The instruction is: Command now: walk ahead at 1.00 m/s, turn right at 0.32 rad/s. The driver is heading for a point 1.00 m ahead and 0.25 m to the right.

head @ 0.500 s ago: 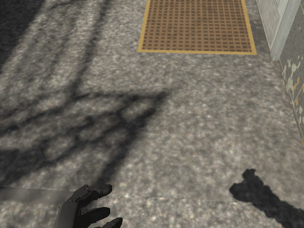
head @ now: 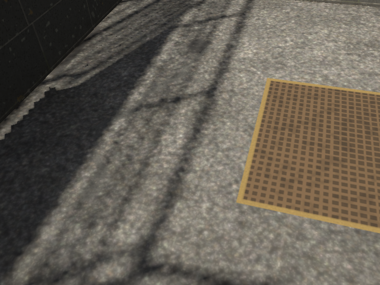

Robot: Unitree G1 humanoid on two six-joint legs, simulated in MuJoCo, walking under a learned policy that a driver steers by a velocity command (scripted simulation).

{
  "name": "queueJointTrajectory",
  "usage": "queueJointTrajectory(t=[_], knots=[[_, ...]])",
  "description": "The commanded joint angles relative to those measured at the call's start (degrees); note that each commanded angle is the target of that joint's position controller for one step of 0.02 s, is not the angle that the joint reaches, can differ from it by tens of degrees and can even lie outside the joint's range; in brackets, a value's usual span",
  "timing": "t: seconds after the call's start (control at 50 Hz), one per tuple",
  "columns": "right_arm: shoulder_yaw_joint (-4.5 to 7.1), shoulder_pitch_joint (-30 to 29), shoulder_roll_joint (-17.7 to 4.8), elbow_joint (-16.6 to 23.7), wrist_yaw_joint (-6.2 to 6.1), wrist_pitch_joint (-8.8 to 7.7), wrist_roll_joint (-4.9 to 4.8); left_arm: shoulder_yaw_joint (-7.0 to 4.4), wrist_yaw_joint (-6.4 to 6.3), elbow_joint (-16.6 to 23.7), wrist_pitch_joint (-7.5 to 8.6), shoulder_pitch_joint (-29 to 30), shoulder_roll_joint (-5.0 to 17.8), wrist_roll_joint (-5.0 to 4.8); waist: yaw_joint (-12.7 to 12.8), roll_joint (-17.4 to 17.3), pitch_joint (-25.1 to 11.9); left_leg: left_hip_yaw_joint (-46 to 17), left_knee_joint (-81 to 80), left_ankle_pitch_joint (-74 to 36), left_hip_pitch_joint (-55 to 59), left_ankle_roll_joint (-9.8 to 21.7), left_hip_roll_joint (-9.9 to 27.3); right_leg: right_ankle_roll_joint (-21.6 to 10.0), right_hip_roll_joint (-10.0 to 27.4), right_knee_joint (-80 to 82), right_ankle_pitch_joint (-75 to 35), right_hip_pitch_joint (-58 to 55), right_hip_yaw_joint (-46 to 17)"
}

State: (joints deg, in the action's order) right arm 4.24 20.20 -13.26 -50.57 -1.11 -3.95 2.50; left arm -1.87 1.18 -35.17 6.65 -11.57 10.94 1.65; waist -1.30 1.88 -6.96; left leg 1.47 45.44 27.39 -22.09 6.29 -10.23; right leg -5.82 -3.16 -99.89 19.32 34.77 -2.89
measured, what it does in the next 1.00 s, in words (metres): climbs, turning right: right foot, then left foot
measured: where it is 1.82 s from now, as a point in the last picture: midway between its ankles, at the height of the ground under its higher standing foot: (268, 156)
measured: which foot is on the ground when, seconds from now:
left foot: down 0.00-0.26, up 0.28-0.62, down 0.64-1.00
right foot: up 0.00-0.24, down 0.26-0.66, up 0.68-1.00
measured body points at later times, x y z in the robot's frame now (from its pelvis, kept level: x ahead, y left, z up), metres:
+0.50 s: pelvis +0.48 -0.10 +0.04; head +0.50 -0.09 +0.49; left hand +0.53 +0.18 -0.09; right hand +0.64 -0.37 +0.00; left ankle +0.67 +0.02 -0.62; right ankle +0.38 -0.12 -0.69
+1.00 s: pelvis +0.93 -0.24 +0.03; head +0.95 -0.26 +0.48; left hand +1.27 -0.21 -0.01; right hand +0.71 -0.42 -0.09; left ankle +0.85 -0.05 -0.69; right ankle +1.06 -0.42 -0.66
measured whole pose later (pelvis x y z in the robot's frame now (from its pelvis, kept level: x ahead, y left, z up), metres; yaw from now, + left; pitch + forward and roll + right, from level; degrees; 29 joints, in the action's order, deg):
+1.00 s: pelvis +0.93 -0.24 +0.03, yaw -31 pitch +2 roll +2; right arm 1.8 31.1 -15.7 -52.2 -1.0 -6.1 -1.8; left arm 0.1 2.9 -33.6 5.1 1.1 15.4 0.3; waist -5.7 1.8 1.7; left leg 2.7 15.8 22.6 5.6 0.2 -1.3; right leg -3.7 -1.4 -34.1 -2.7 38.0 -1.7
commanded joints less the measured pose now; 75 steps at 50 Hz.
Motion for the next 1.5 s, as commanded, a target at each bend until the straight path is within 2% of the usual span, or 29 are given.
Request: queueJointTrajectory(t=[0.02, 0.12, 0.22, 0.24, 0.26, 0.28, 0.3, 0.32, 0.36, 0.44, 0.5, 0.58, 0.62, 0.64, 0.66, 0.68, 0.74, 0.86, 0.92, 0.94, 1.02, 1.04, 1.06, 1.08, 1.1, 1.14, 1.22, 1.42, 1.5], knots=[[0.0, 4.1, -2.0, 1.3, -0.83, -4.37, 0.12, -0.25, -0.55, 4.8, -1.81, 2.2, 4.1, -0.16, -0.5, 4.2, 9.8, -28.0, -24.7, -26.0, 17.8, 7.1, 20.9, -1.8, 5.7, 15.5, 12.0, 21.4, -9.4], [0.0, -0.4, -7.1, 3.5, 0.36, -6.04, -1.7, 1.88, 1.85, 8.3, -2.21, 12.7, 3.5, -0.57, 0.8, -0.2, 9.0, -3.1, -40.8, -46.6, 10.0, 0.9, 15.2, -1.2, 6.5, 51.6, -17.7, -0.5, 5.4], [1.31, 3.3, -12.8, 4.1, -0.52, -5.2, -0.7, -1.86, 3.16, 0.7, -3.59, -2.0, 11.2, -0.88, 6.2, -10.9, -0.7, 4.6, -17.1, -91.9, 21.7, -5.0, 18.5, -4.1, -3.7, 59.5, -16.7, -23.0, 13.9], [1.48, 1.5, -13.2, 5.5, -1.22, -3.89, -0.54, -3.4, 2.36, -1.9, -4.01, -10.8, 13.3, -0.12, 11.8, -8.8, -3.5, 5.5, -0.6, -92.0, 16.8, -5.9, 17.8, -5.9, -5.0, 64.4, -16.2, -34.6, 13.5], [2.06, -2.9, -14.2, 7.3, -1.35, -3.05, -0.29, -5.23, 1.48, -3.9, -4.17, -17.5, 16.2, 0.37, 16.5, -3.1, -3.2, 6.0, 27.1, -56.7, 3.0, -6.0, 11.8, -10.3, 0.3, 68.3, -14.7, -45.7, 4.4], [-0.52, -5.0, -3.9, 10.9, -0.99, -4.03, 1.72, -5.55, 0.9, -5.0, -4.57, -17.3, 17.9, 0.03, 10.7, 9.4, -3.1, 4.1, 49.5, -0.5, -17.2, -5.7, 4.9, -12.3, 7.4, 57.5, -35.0, -54.5, -7.5], [-1.42, -0.8, -5.5, 16.2, -0.33, -4.43, -0.6, -5.81, 0.0, -3.3, -4.8, -14.8, 20.9, -0.07, 6.8, 9.6, -15.4, -5.5, 57.9, 0.6, -30.5, -7.4, 6.3, -23.3, 17.4, 69.4, -20.2, -64.4, -30.9], [-1.97, -4.3, -7.8, 16.8, -0.31, -5.18, 0.0, -5.44, -1.36, -2.4, -4.82, -13.5, 17.5, -0.6, 8.6, 1.2, -10.4, -7.4, 52.1, -6.1, -32.0, -6.7, 9.6, -21.2, 18.0, 81.0, -3.6, -56.6, -38.6], [-2.64, -7.7, -7.9, 18.1, 0.27, -4.75, 0.85, -4.0, -2.17, -3.9, -4.11, -10.4, 13.2, -1.1, 2.8, -6.9, 4.2, -7.7, 40.3, -9.2, -27.4, -7.0, 13.5, -17.0, 14.2, 85.8, -3.7, -35.2, -32.5], [-4.15, -13.1, -6.8, 22.5, 1.14, -0.32, 1.63, -3.62, -1.35, -5.0, -1.87, -9.8, 14.7, -0.72, -1.4, -6.2, 13.5, -5.9, 21.0, -4.8, -21.2, -8.9, 17.8, -14.5, 8.6, 90.8, -7.4, -12.2, -23.8], [-5.41, -19.1, -4.9, 24.0, 2.56, -0.54, -0.27, -4.19, -0.91, -4.4, -1.38, -7.0, 15.6, -1.35, -0.2, -2.5, 12.7, -3.3, -0.1, -27.1, -1.1, -9.0, 15.9, -9.6, 2.0, 92.1, -14.4, -1.3, -15.5], [-4.61, -19.5, -6.7, 21.5, 2.18, -0.91, -0.55, -4.91, -0.48, -7.6, -1.47, -14.5, 17.2, -2.36, 4.1, -1.2, 8.3, -0.7, -12.1, -33.2, 3.1, -6.5, 11.9, -6.2, 4.9, 85.6, -33.7, -21.6, -16.4], [-2.66, -9.1, -9.8, 18.3, 1.01, -1.46, -0.26, -5.04, -0.61, -9.0, -1.74, -16.0, 19.2, -1.26, -0.9, -1.0, 1.1, 1.8, -14.1, -23.0, 12.4, -4.5, 7.9, -3.6, 5.3, 68.3, -51.7, -30.0, -14.2], [-1.28, 1.5, -12.2, 16.1, -0.03, -1.75, -0.05, -4.8, -0.51, -8.5, -1.54, -13.8, 18.4, -0.68, -6.9, -0.3, -4.0, 0.0, -10.9, -19.1, 25.2, -3.5, 11.0, -2.2, 3.9, 53.6, -48.0, -23.7, -12.7], [0.33, 14.1, -16.8, 14.4, -1.16, -1.85, 0.95, -3.13, -0.8, -6.6, -0.98, -12.8, 11.8, 0.27, -11.0, -8.1, -12.0, -16.3, -10.0, 0.2, 37.7, -2.2, 23.9, -1.7, 0.9, 30.3, -24.9, -13.6, -8.5], [1.44, 9.4, -21.7, 13.7, -0.3, -1.53, 1.45, -1.67, -0.09, -4.1, -0.79, -22.0, 6.8, -2.87, -2.2, -29.5, -17.9, -54.8, -28.1, 8.2, 44.2, 5.1, 35.8, 0.5, -6.6, 15.9, 6.3, 1.5, -5.5], [-0.07, 0.1, -9.5, 12.9, 0.82, -1.19, 0.38, -1.45, 0.16, -3.1, -1.87, -5.0, 10.6, 0.36, -2.7, -3.4, 2.7, -34.9, -29.0, 3.9, 24.7, 5.4, 28.1, -0.5, 2.6, 19.4, -3.1, 9.7, -3.9], [-1.37, 3.0, -7.0, 5.9, 1.32, -3.73, -1.62, 0.38, 1.32, 2.7, -3.48, 3.8, 7.4, 1.25, 3.0, -5.6, 12.0, -11.3, -34.2, -45.0, 13.0, 3.3, 22.7, 2.5, 3.3, 39.4, -3.7, 9.4, -2.3], [-1.25, 0.5, -8.8, 5.0, 1.88, -4.2, -2.56, 1.63, 2.29, 2.0, -2.41, 5.4, 5.9, 0.21, 3.6, -6.5, 9.5, 0.3, -35.9, -51.9, 3.7, -0.5, 16.3, 2.8, 1.3, 61.4, -22.6, -13.1, 5.5], [-0.61, -0.4, -11.3, 5.5, 0.42, -4.28, -5.43, 1.05, 1.75, 2.4, -1.35, 8.0, 6.9, -2.9, 2.9, -6.3, 8.6, -2.6, -34.1, -54.9, 6.0, 0.8, 18.4, 3.3, 1.1, 61.4, -24.7, -14.0, 3.9], [0.32, 0.9, -15.2, 4.0, -1.15, -2.28, -4.44, -1.31, 0.83, -0.1, -1.16, -1.7, 11.6, -1.1, 8.7, -7.5, 1.4, -1.6, -17.3, -65.4, 17.9, -3.1, 18.1, 0.2, -2.0, 71.8, -30.5, -25.7, 4.1], [0.18, 0.7, -14.8, 4.4, -1.07, -1.88, -3.69, -2.0, 0.4, -1.8, -1.92, -7.7, 13.3, -0.21, 11.4, -7.7, -1.2, -1.0, -6.7, -61.4, 15.1, -5.3, 15.8, -1.0, 0.8, 72.9, -37.4, -33.6, 2.1], [-0.98, 1.8, -10.4, 6.4, -1.03, -1.7, -1.63, -2.36, -0.49, -3.6, -2.56, -13.0, 17.4, 0.67, 10.5, 5.8, -6.8, 0.5, 17.0, -20.5, 2.9, -7.9, 9.0, -3.5, 12.4, 67.2, -67.5, -47.8, -9.6], [-3.87, 18.5, -2.5, 3.0, 0.63, -1.73, -3.12, -1.19, -0.01, -2.6, -2.13, -11.9, 16.6, 2.55, 2.8, 18.2, -20.3, -9.9, 38.5, 11.8, -8.8, -9.4, 3.1, -17.6, 28.0, 67.6, -81.6, -60.3, -32.5], [-2.83, 19.3, -8.6, 1.1, 1.25, -1.37, -3.58, -1.38, 0.58, -1.0, -2.8, -8.1, 13.5, 1.04, 4.0, 8.1, -23.4, -14.1, 40.0, 8.8, -7.2, -9.3, 7.0, -18.0, 25.9, 71.6, -70.2, -54.9, -32.6], [-2.04, 3.9, -11.2, 5.4, -0.04, -0.47, -2.92, -0.35, 0.58, -0.9, -2.92, -0.3, 10.0, -1.82, 2.4, -3.1, -6.4, -7.5, 32.0, 3.0, -11.4, -10.3, 12.2, -12.9, 18.8, 75.2, -55.4, -37.1, -20.0], [-2.57, 1.6, -6.6, 7.1, -1.39, 1.62, -2.13, 0.13, 0.05, -3.1, -2.39, 0.7, 8.8, 0.64, -1.4, 0.3, -1.9, -7.0, 21.8, -2.1, -3.6, -10.9, 14.7, -11.3, 14.9, 80.1, -55.2, -19.2, -12.2], [-2.14, -8.8, -5.3, 8.0, -2.0, 3.15, -1.98, -0.25, -1.68, -7.3, -4.56, 0.7, 8.4, -0.46, 0.0, 3.3, 1.4, -4.4, -12.9, -17.9, 8.9, -9.3, 12.7, -5.6, 11.0, 81.4, -10.6, -11.7, -8.9], [-0.8, -10.3, -9.5, 7.7, -1.55, 3.68, -0.91, 0.06, -1.17, -8.9, -3.95, -6.8, 6.4, -0.61, 3.6, -10.4, 2.5, -9.1, -17.7, -21.7, 11.2, -2.8, 17.8, 2.7, 1.8, 75.3, 1.6, -11.4, -1.5]])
